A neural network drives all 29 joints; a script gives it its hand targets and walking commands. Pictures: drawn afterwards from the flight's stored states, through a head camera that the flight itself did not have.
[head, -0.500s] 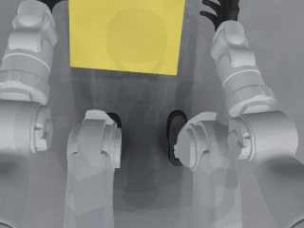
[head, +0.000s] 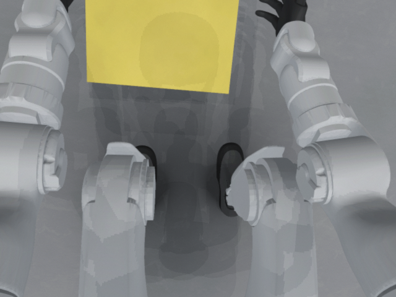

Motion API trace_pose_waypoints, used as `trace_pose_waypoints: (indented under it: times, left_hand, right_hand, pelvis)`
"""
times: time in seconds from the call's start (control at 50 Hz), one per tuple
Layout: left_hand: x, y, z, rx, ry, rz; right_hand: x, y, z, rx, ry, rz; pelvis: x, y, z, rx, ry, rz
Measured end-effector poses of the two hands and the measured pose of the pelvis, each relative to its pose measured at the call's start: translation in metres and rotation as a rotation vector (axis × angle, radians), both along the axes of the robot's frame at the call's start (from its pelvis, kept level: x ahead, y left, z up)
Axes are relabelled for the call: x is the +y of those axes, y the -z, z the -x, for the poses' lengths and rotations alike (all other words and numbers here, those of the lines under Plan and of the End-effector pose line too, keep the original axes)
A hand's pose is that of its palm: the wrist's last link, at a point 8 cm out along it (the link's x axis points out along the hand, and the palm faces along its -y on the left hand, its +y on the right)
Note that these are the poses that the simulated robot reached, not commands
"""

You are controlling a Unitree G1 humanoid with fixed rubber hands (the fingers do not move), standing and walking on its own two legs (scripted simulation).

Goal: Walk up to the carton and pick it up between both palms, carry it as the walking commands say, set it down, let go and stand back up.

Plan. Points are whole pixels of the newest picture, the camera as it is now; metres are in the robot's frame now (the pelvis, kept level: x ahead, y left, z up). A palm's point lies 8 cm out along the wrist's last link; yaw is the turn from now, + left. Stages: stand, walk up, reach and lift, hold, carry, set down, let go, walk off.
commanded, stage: reach and lift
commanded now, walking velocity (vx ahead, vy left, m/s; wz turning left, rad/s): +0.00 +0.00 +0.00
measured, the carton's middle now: (165, 25) +0.52 +0.07 -0.25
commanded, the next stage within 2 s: none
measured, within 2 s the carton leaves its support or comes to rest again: leaves its support in 0.88 s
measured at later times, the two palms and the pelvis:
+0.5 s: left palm out of the picture +0.53 +0.21 -0.17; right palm (267, 16) +0.53 -0.09 -0.17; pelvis +0.00 +0.00 +0.00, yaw +0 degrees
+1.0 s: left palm out of the picture +0.52 +0.19 -0.18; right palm (278, 6) +0.54 -0.10 -0.16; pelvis +0.01 +0.00 -0.01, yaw +0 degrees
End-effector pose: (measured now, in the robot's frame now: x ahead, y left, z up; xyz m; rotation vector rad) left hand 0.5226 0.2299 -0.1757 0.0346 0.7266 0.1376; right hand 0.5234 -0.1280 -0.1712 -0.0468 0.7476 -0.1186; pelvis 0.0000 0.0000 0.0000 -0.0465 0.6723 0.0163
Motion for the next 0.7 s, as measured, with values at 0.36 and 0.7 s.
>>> trace_pose_waypoints:
  times: [0.36, 0.7]
  left_hand:
    - [-0.017, 0.002, -0.004, -0.009, 0.028, -0.008]
    - [-0.026, -0.001, -0.008, 0.042, 0.054, -0.017]
  right_hand:
    - [0.042, -0.001, -0.006, -0.011, -0.049, -0.032]
    - [0.036, -0.003, -0.009, 0.007, 0.008, -0.053]
  pelvis:
    - [0.001, -0.003, -0.001, 0.003, -0.010, 0.005]
    - [0.003, 0.007, -0.002, -0.012, -0.005, 0.002]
